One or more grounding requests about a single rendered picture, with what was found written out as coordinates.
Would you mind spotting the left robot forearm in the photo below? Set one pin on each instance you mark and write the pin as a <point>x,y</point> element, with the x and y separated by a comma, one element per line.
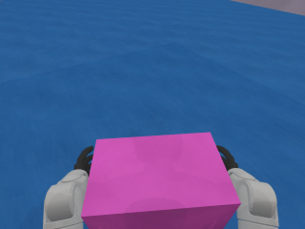
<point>64,201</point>

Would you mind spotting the robot right hand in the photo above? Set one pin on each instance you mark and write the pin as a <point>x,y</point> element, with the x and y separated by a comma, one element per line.
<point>229,160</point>

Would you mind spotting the robot left hand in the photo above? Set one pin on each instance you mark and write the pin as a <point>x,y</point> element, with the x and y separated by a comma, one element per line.
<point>83,160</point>

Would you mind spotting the carton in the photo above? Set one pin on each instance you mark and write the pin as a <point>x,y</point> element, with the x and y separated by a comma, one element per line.
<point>158,182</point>

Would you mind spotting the right robot forearm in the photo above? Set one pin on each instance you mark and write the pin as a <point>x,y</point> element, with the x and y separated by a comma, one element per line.
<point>258,208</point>

